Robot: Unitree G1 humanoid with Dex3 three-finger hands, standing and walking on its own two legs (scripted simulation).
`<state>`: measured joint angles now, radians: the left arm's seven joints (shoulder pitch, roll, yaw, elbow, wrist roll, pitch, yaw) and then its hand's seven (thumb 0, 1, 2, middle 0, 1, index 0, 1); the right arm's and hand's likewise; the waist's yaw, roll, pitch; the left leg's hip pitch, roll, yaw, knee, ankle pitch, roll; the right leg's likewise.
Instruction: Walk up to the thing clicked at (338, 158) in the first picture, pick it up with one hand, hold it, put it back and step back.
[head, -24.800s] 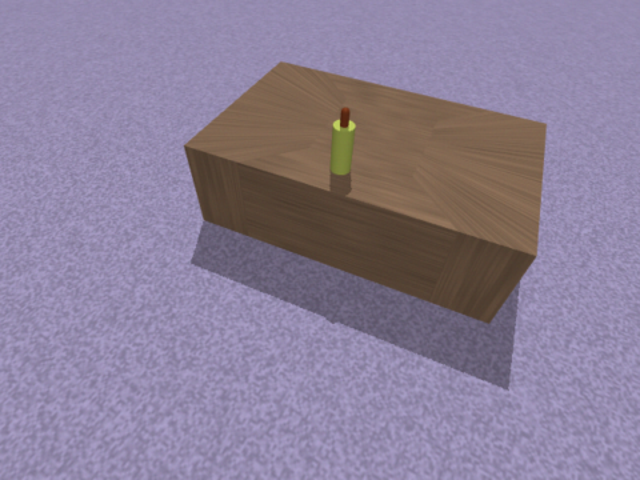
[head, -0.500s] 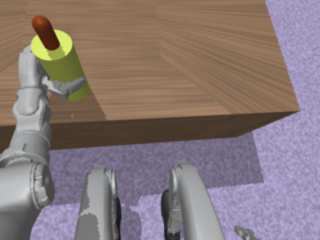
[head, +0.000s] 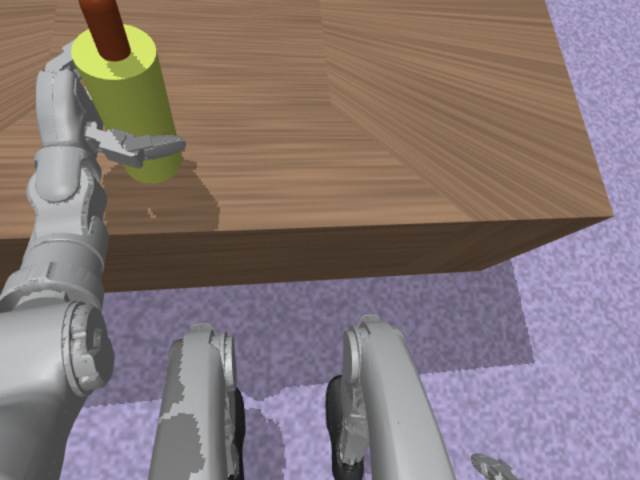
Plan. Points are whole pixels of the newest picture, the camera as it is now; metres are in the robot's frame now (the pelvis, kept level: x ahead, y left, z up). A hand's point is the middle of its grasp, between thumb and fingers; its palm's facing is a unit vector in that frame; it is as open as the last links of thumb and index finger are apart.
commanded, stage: open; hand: left
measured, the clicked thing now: (130, 95) +0.53 +0.18 +0.02
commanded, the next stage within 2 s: withdraw in 0.10 s
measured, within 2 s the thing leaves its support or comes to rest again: rests again in 0.62 s
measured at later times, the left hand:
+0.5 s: hand (76, 91) +0.52 +0.23 +0.03, palm faces +0.15 -0.99 -0.06, open 14.6 cm
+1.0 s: hand out of the picture +0.52 +0.33 +0.17, palm faces +0.31 -0.91 -0.27, open 17.0 cm
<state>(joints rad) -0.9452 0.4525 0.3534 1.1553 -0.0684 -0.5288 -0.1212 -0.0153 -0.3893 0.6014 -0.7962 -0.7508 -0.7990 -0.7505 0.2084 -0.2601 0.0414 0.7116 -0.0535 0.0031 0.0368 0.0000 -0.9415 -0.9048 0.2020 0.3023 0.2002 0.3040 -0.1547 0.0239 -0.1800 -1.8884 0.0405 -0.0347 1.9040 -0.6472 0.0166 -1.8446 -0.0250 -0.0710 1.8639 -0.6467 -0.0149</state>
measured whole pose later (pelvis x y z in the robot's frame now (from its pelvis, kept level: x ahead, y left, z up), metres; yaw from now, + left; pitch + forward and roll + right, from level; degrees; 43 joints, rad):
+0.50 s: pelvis +0.00 +0.00 +0.01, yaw +0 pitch +35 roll -4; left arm -0.89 0.54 0.46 1.06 -0.06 -0.46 -0.18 -0.01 -0.28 0.25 -0.35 -0.27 -0.34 -0.26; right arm 0.18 -0.26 0.05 0.66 -0.03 0.03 0.01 0.00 -0.91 -0.90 0.20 0.30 0.20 0.30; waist -0.15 0.02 -0.17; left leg -1.84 0.05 -0.04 1.88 -0.65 0.01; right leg -1.80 -0.01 -0.07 1.83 -0.64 -0.02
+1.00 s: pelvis +0.04 +0.01 +0.17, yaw +0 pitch +25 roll -4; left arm -0.90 0.74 0.44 1.32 0.11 -0.08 -0.03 -0.01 -0.44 0.10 -0.07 -0.07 -0.07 -0.07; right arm 0.35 -0.27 0.06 0.65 0.02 0.08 -0.03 0.00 -0.85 -0.88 0.20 0.30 0.20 0.30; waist -0.18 0.01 -0.12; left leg -1.19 0.06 -0.02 1.27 -0.52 0.01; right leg -1.14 0.02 -0.07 1.19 -0.48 0.00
